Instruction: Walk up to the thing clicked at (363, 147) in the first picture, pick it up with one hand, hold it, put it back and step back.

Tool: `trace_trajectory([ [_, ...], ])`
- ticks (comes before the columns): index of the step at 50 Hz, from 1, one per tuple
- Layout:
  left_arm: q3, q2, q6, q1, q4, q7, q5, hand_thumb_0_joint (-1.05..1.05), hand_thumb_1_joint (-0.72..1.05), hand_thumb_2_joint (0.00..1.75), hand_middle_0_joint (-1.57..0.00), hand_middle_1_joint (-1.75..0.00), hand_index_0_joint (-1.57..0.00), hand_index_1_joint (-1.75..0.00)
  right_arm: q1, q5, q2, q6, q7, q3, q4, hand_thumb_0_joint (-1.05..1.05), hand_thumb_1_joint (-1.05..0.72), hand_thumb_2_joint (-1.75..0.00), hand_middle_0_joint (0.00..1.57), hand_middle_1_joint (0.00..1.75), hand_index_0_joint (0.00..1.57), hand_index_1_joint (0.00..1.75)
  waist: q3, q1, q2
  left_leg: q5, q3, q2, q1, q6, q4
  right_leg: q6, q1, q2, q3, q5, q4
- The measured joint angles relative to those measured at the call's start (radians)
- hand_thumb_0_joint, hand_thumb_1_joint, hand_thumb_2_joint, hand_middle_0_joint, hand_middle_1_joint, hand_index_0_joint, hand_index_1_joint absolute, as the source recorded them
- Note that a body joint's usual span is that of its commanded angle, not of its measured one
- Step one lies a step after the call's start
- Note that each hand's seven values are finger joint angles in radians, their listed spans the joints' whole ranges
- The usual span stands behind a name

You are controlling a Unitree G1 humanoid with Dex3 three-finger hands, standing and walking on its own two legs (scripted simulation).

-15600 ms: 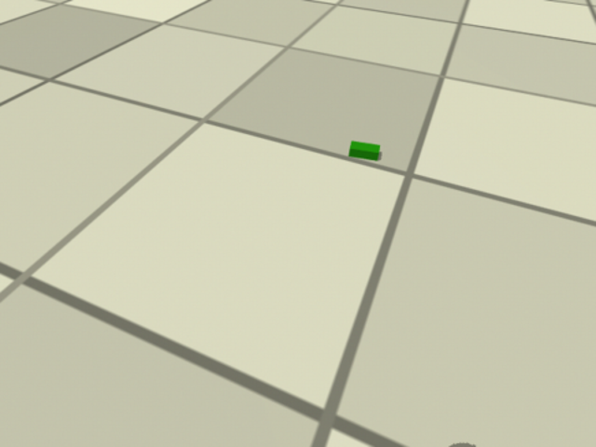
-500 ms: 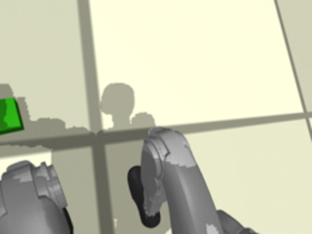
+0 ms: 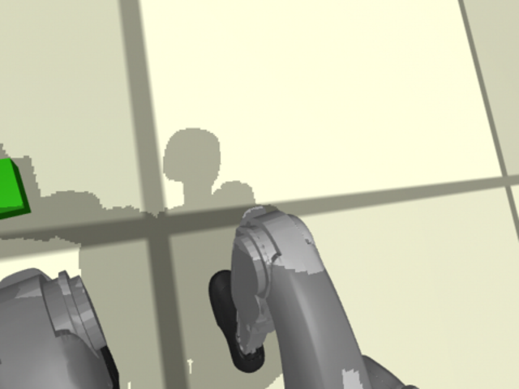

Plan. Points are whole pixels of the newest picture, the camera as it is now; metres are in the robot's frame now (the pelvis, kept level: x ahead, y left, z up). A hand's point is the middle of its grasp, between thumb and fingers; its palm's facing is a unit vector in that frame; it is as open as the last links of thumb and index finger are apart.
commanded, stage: close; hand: left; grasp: from above
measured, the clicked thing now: out of the picture +0.43 +0.31 -0.27
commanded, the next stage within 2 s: settle in 1.18 s
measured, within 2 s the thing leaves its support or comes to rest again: leaves its support in 1.62 s
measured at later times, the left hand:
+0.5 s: hand out of the picture +0.41 +0.31 -0.25, palm faces -0.45 -0.10 -0.89, open 11.4 cm
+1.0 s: hand out of the picture +0.41 +0.31 -0.25, palm faces -0.45 -0.11 -0.88, open 11.0 cm
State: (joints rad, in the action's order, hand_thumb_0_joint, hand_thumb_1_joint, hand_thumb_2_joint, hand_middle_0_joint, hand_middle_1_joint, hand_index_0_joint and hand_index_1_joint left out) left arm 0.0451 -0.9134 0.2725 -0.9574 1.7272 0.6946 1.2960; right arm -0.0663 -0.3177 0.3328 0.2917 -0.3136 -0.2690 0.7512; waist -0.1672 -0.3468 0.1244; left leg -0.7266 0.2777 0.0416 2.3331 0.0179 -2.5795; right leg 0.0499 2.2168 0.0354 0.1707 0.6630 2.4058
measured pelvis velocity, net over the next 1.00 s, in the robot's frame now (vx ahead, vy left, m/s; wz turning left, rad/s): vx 0.00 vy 0.00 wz -0.01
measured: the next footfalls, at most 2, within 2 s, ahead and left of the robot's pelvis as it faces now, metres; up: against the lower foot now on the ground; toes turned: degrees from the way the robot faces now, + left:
none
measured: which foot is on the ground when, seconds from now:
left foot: down 0.00-1.00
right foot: down 0.00-1.00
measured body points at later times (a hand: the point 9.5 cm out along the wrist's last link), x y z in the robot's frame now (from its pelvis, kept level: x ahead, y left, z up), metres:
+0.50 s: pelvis +0.00 +0.00 +0.00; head +0.26 +0.13 +0.34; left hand +0.43 +0.32 -0.20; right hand +0.08 -0.25 -0.06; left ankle +0.06 +0.13 -0.26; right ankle +0.11 -0.12 -0.26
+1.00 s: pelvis +0.00 +0.00 +0.00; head +0.26 +0.13 +0.35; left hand +0.43 +0.32 -0.20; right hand +0.06 -0.25 -0.06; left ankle +0.06 +0.13 -0.26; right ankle +0.11 -0.12 -0.26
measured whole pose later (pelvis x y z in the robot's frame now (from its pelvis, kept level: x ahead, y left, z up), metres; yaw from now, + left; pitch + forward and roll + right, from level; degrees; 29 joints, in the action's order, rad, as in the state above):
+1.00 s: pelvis +0.00 +0.00 +0.00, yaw +0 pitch +25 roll -14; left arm 0.06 -0.94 0.25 -0.96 1.74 0.68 1.28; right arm -0.05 -0.32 0.35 0.29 -0.29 -0.29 0.72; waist -0.17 -0.36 0.13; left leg -0.72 0.28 0.04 2.33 0.01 -2.57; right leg 0.06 2.21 0.04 0.17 0.65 2.39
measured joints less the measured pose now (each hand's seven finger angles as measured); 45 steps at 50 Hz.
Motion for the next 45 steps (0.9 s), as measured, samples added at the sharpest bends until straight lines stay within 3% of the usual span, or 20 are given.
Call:
trace_trajectory([
  [6, 0.003, 0.002, -0.024, -0.005, 0.014, 0.022, -0.001, 0.00, -0.22, 0.82, -0.26, -0.89, -0.28, -0.87, 0.014, 0.000, 0.006, 0.004, 0.003, 0.007, -0.007, 0.00, -0.90, -0.89, 0.20, 0.30, 0.20, 0.30, 0.010, -0.003, 0.002, 0.001, 0.001, 0.004, -0.001, -0.002, 0.008, 0.001, -0.001, 0.003, 0.001, -0.005, -0.011],
  [20, 0.002, -0.004, -0.029, -0.003, -0.006, -0.009, -0.019, 0.00, -0.10, 0.75, -0.35, -0.83, -0.38, -0.81, 0.026, 0.008, 0.014, 0.012, 0.006, 0.007, -0.007, 0.00, -0.90, -0.89, 0.20, 0.30, 0.20, 0.30, 0.000, 0.001, 0.014, 0.002, 0.000, -0.002, 0.000, -0.004, 0.003, 0.003, -0.006, 0.000, 0.001, -0.001, -0.007],
  [30, -0.004, -0.002, -0.030, -0.001, -0.001, 0.000, -0.019, 0.00, -0.09, 0.71, -0.41, -0.80, -0.41, -0.78, 0.029, 0.005, 0.005, 0.011, 0.003, -0.007, -0.015, 0.00, -0.90, -0.89, 0.20, 0.30, 0.20, 0.30, -0.003, 0.001, 0.009, 0.001, 0.001, -0.002, -0.004, -0.006, 0.003, 0.005, -0.011, 0.001, 0.001, 0.001, -0.008],
  [45, 0.024, -0.015, -0.028, -0.001, 0.004, -0.005, -0.014, 0.00, -0.08, 0.66, -0.47, -0.77, -0.49, -0.75, 0.013, 0.006, 0.012, -0.003, 0.017, -0.008, -0.025, 0.00, -0.90, -0.89, 0.20, 0.30, 0.20, 0.30, -0.001, -0.008, 0.006, 0.006, -0.001, 0.003, -0.002, -0.008, 0.012, 0.005, -0.006, 0.005, 0.001, -0.009, -0.020],
])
